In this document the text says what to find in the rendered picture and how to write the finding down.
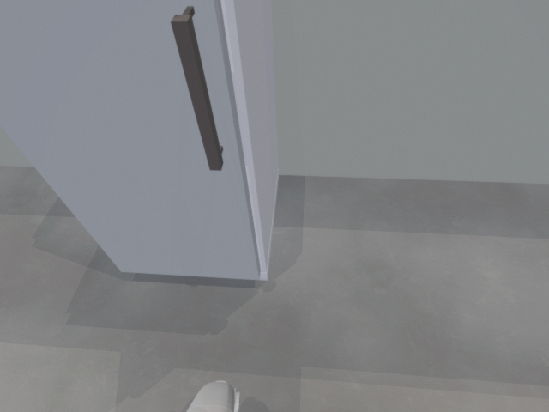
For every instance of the fridge door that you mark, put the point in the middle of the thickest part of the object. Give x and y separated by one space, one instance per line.
93 93

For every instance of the robot left thigh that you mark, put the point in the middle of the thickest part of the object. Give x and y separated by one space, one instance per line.
216 397

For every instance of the handle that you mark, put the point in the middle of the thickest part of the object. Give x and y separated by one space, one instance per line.
185 36

